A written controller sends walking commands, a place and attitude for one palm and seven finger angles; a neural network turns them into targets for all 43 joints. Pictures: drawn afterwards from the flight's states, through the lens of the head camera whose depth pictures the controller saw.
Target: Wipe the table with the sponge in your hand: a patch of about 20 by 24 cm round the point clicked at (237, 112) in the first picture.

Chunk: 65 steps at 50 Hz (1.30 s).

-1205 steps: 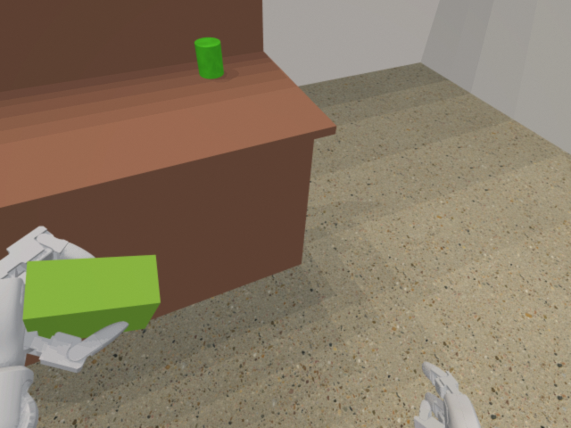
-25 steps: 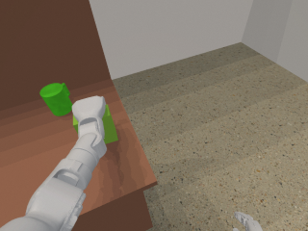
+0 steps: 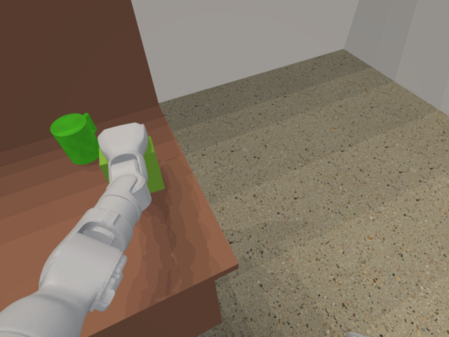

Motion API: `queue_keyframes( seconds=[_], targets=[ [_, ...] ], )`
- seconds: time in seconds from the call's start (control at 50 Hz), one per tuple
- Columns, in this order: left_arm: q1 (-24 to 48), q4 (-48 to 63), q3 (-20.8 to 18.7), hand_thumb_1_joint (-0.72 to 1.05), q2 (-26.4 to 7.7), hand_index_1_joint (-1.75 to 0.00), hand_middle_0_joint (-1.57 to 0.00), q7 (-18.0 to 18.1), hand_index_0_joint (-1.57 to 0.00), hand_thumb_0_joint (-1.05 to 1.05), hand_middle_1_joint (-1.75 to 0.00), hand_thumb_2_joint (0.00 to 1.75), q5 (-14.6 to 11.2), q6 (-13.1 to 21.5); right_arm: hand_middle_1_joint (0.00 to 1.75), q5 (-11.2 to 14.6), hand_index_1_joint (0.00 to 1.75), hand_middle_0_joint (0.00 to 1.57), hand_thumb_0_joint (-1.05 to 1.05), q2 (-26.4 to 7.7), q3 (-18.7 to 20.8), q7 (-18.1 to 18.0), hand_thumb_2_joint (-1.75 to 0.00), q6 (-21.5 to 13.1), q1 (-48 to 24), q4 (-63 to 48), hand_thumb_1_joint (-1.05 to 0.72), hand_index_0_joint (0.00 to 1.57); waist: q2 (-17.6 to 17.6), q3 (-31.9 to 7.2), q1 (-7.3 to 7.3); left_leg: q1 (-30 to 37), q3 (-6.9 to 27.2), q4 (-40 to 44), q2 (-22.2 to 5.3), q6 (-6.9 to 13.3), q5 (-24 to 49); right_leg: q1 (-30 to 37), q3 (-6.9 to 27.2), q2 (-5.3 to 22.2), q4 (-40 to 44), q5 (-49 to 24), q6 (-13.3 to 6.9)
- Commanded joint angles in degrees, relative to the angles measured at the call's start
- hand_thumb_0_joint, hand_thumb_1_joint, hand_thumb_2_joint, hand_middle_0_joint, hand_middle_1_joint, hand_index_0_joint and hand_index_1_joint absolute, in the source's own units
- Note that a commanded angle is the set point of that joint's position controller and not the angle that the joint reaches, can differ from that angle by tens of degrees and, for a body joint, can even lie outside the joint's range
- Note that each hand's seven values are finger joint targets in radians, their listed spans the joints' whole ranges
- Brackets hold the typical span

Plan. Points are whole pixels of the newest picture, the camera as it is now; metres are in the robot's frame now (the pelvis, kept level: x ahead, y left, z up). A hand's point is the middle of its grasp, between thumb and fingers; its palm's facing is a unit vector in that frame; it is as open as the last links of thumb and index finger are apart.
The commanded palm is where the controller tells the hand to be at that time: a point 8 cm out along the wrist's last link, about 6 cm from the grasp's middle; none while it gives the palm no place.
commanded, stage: wipe back along the third lane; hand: left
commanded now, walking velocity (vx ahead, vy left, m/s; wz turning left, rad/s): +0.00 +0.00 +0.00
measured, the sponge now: (136, 175) +0.43 +0.20 +0.02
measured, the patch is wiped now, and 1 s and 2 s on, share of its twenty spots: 0.90 0.90 0.90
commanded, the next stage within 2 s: slide back across to the middle lane in 1.74 s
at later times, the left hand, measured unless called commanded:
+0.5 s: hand (135, 174) +0.40 +0.18 +0.06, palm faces +0.01 -0.04 -1.00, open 9.8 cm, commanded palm +0.35 +0.17 +0.09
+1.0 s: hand (144, 195) +0.36 +0.16 +0.06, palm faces +0.04 -0.07 -1.00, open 9.8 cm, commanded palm +0.30 +0.14 +0.09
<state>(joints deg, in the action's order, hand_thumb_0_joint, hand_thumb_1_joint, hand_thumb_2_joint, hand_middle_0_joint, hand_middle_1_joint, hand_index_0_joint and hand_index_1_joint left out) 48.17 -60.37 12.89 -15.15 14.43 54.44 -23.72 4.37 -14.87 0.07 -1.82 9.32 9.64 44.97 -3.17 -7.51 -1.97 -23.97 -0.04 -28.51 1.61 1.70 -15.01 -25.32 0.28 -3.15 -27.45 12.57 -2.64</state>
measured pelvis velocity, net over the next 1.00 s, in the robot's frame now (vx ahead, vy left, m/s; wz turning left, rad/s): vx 0.01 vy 0.01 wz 0.01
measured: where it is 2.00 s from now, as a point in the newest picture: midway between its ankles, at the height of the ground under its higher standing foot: outside the picture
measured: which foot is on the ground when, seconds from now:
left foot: down 0.00-1.00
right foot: down 0.00-1.00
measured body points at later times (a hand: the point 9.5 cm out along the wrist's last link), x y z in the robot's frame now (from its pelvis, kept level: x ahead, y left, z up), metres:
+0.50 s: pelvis +0.02 +0.02 +0.00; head +0.02 +0.00 +0.45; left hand +0.40 +0.18 +0.12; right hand +0.23 -0.20 -0.10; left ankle -0.02 +0.10 -0.74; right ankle +0.00 -0.09 -0.74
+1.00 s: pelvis +0.01 +0.01 +0.00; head -0.01 -0.03 +0.45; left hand +0.35 +0.16 +0.12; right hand +0.24 -0.19 -0.10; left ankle -0.02 +0.10 -0.74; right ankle +0.00 -0.09 -0.74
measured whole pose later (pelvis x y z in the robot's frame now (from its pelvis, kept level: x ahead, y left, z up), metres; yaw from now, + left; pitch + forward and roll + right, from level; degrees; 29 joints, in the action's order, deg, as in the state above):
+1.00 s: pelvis +0.01 +0.01 +0.00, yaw +1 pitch +3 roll +0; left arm 23.0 -24.8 27.4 -8.3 12.3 55.3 -38.3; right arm 5.5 -13.7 -1.6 4.1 16.8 0.0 39.3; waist -4.1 -7.4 3.8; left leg -14.2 0.2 -28.5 2.6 2.2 -17.2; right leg -16.0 0.1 -2.3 -28.9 15.8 -2.4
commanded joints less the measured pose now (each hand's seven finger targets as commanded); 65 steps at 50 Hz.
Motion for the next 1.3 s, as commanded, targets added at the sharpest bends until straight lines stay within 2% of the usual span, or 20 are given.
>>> queue_keyframes(
  seconds=[0.0,0.14,0.18,0.22,0.24,0.28,0.3,0.38,0.42,0.46,0.52,0.58,0.6,0.68,0.94,0.96,1.08,1.18,1.22,1.28],
  targets=[
    [12.0,4.5,-0.2,0.1,-3.0,-1.6,-1.2,1.6,-1.2,0.0,-1.6,1.3,-0.5,0.2,0.3,-0.1,0.3,0.2,0.0,-6.9,2.4,0.8,-0.9,-1.6,-4.2,-7.0,-0.9,0.2,8.2,-15.6,0.63,5.1,0.4,2.1,-1.3,0.6,12.1,12.2,0.6,2.0,1.8,-15.7,-0.4],
    [9.6,8.3,4.1,0.1,3.5,-1.6,-1.2,2.0,-1.2,0.0,-1.6,1.3,-2.4,-3.2,0.3,0.4,0.3,0.2,0.0,-6.1,2.1,1.9,-0.9,-0.4,-7.9,-7.4,-0.9,0.2,6.9,-12.1,1.26,7.3,0.5,3.1,-1.5,0.3,12.9,11.3,-0.2,1.8,2.5,-15.3,-0.8],
    [6.4,10.1,2.9,0.1,2.7,-1.6,-1.2,1.9,-1.2,0.0,-1.6,1.3,-3.1,-4.4,0.3,0.4,0.3,0.2,0.0,-6.2,2.1,2.1,-0.9,0.0,-9.2,-8.0,-0.9,0.2,7.6,-14.7,2.59,8.0,0.7,3.3,-1.4,0.2,14.9,14.0,-0.1,1.8,2.0,-17.3,-1.1],
    [3.9,12.4,3.4,0.1,3.0,-1.6,-1.2,1.4,-1.2,0.0,-1.6,1.3,-3.5,-5.6,0.3,0.5,0.3,0.2,0.0,-6.1,1.8,2.2,-0.9,0.5,-10.3,-8.6,-0.9,0.2,8.0,-13.8,3.05,8.5,0.7,3.3,-1.2,0.2,15.8,15.0,-0.1,1.9,2.2,-19.0,-1.1],
    [3.1,12.7,3.9,0.1,3.3,-1.6,-1.2,1.1,-1.2,0.0,-1.6,1.3,-3.2,-6.3,0.3,0.6,0.3,0.2,0.0,-6.2,1.8,2.3,-0.9,1.0,-10.9,-8.6,-0.9,0.2,9.5,-12.8,2.83,8.4,0.7,3.3,-1.2,0.2,16.0,15.1,0.0,1.9,2.4,-19.6,-1.1],
    [2.2,16.3,7.0,0.1,7.0,-1.6,-1.2,0.3,-1.2,0.0,-1.6,1.3,-3.3,-7.2,0.3,0.7,0.3,0.2,0.0,-5.8,1.9,2.6,-0.9,1.5,-12.4,-9.6,-0.9,0.2,8.2,-13.2,2.81,9.8,0.8,3.4,-1.3,0.0,17.8,15.1,-0.5,2.0,1.9,-20.8,-1.4],
    [-0.2,16.5,5.7,0.1,5.4,-1.6,-1.2,0.2,-1.2,0.0,-1.6,1.3,-3.1,-7.7,0.3,0.6,0.3,0.2,0.0,-6.0,1.9,2.8,-0.9,1.8,-12.5,-9.7,-0.9,0.2,8.8,-12.4,3.42,10.2,1.1,3.3,-1.4,0.0,18.0,15.0,-0.6,1.8,2.0,-20.4,-1.6],
    [-0.9,21.8,9.6,0.1,8.8,-1.6,-1.2,-1.1,-1.2,0.0,-1.6,1.3,-2.8,-9.5,0.3,0.9,0.3,0.2,0.0,-5.6,1.8,3.5,-0.9,3.1,-15.1,-11.3,-0.9,0.2,7.6,-12.2,3.3,12.0,1.3,3.0,-1.6,-0.2,20.5,14.7,-1.1,1.8,1.2,-21.2,-2.0],
    [-5.3,23.6,8.2,0.1,6.9,-1.6,-1.2,-1.2,-1.2,0.0,-1.6,1.3,-2.5,-10.4,0.3,0.6,0.3,0.2,0.0,-6.0,1.7,4.0,-0.9,3.7,-15.8,-11.7,-0.9,0.2,7.6,-12.6,4.28,12.4,1.2,2.4,-1.3,-0.3,22.2,16.0,-0.8,1.9,0.8,-23.7,-2.2],
    [-6.2,26.2,11.0,0.1,9.1,-1.6,-1.2,-1.9,-1.2,0.0,-1.6,1.3,-2.5,-11.1,0.3,0.8,0.3,0.2,0.0,-5.8,1.5,4.3,-0.9,4.2,-17.2,-12.4,-0.9,0.2,8.9,-11.7,3.89,12.4,1.1,2.2,-1.3,-0.2,22.4,16.3,-0.8,2.0,0.9,-24.9,-2.1],
    [-8.2,28.6,9.9,0.1,7.5,-1.6,-1.2,-2.1,-1.2,0.0,-1.6,1.3,-2.6,-12.1,0.3,0.9,0.3,0.2,0.0,-5.8,1.2,4.6,-0.9,4.7,-18.6,-12.9,-0.9,0.2,8.2,-10.2,4.41,12.2,1.1,2.5,-1.3,-0.4,21.7,16.4,-0.7,2.1,0.7,-24.1,-2.3],
    [-9.4,32.3,11.8,0.1,9.2,-1.6,-1.2,-2.8,-1.2,0.0,-1.6,1.3,-2.7,-12.8,0.3,1.1,0.3,0.2,0.0,-5.4,1.1,5.0,-0.9,5.0,-20.0,-14.1,-0.9,0.2,8.2,-11.3,4.56,12.6,1.3,2.2,-1.2,-0.2,22.8,17.3,-0.7,2.1,0.1,-24.8,-2.5],
    [-9.9,32.6,11.2,0.1,7.6,-1.6,-1.2,-2.6,-1.2,0.0,-1.6,1.3,-2.0,-13.0,0.3,1.1,0.3,0.2,0.0,-5.8,1.0,5.1,-0.9,5.1,-20.1,-13.9,-0.9,0.2,7.3,-10.7,4.67,12.7,1.5,2.1,-1.3,-0.4,22.2,16.6,-0.5,2.1,-0.1,-23.8,-2.6],
    [-10.4,35.6,14.2,0.1,10.7,-1.6,-1.2,-3.5,-1.2,0.0,-1.6,1.3,-2.0,-13.5,0.3,1.2,0.3,0.2,0.0,-5.2,1.0,5.6,-0.9,5.3,-21.2,-14.8,-0.9,0.2,7.6,-11.1,4.36,12.9,1.6,1.7,-1.3,-0.3,22.5,16.7,-0.7,2.0,-0.5,-23.6,-2.6],
    [-18.3,40.0,12.5,0.1,7.6,-1.6,-1.2,-3.7,-1.2,0.0,-1.6,1.3,-1.8,-14.4,0.3,1.5,0.3,0.2,0.0,-5.4,0.4,6.0,-0.9,4.9,-22.5,-15.7,-0.9,0.2,9.0,-8.3,5.5,10.3,1.2,2.6,-0.6,0.2,14.9,17.4,0.7,1.8,0.1,-17.9,-2.4],
    [-18.3,40.7,14.1,0.1,9.2,-1.6,-1.2,-3.8,-1.2,0.0,-1.6,1.3,-1.7,-14.5,0.3,1.5,0.3,0.2,0.0,-5.2,0.4,6.1,-0.9,4.8,-22.7,-15.9,-0.9,0.2,8.7,-8.2,5.35,10.4,1.1,2.6,-0.5,0.3,14.8,17.4,0.8,1.8,0.2,-17.9,-2.3],
    [-18.6,42.9,14.6,0.1,9.5,-1.6,-1.2,-4.3,-1.2,0.0,-1.6,1.3,-2.3,-14.7,0.3,2.0,0.3,0.2,0.0,-5.0,0.5,6.3,-0.9,4.3,-23.3,-16.5,-0.9,0.2,8.6,-7.2,5.21,9.8,1.2,3.4,-0.5,0.6,11.6,16.8,1.2,1.6,0.8,-13.1,-2.2],
    [-24.3,45.6,14.7,0.1,9.6,-1.6,-1.2,-4.6,-1.2,0.0,-1.6,1.3,-3.0,-14.3,0.3,2.1,0.3,0.2,0.0,-4.9,0.7,6.9,-0.9,3.9,-23.9,-17.3,-0.9,0.2,10.8,-6.7,5.53,8.9,0.6,3.2,-0.2,0.9,10.7,18.8,2.2,1.8,1.2,-13.8,-1.8],
    [-25.2,45.3,13.1,0.1,7.2,-1.6,-1.2,-4.3,-1.2,0.0,-1.6,1.3,-2.8,-14.4,0.3,2.0,0.3,0.2,0.0,-5.3,0.5,6.5,-0.9,3.8,-23.9,-16.7,-0.9,0.2,9.9,-4.8,5.81,8.5,0.4,3.5,0.0,0.9,8.6,17.9,3.1,1.7,2.0,-11.5,-1.6],
    [-25.4,47.0,13.2,0.1,7.5,-1.6,-1.2,-4.4,-1.2,0.0,-1.6,1.3,-3.0,-14.6,0.3,2.2,0.3,0.2,0.0,-4.9,0.5,6.6,-0.9,3.5,-24.4,-17.1,-0.9,0.2,10.4,-4.7,5.77,8.4,0.3,3.7,0.0,0.9,8.6,18.4,3.2,1.7,2.3,-10.9,-1.5]
  ],
)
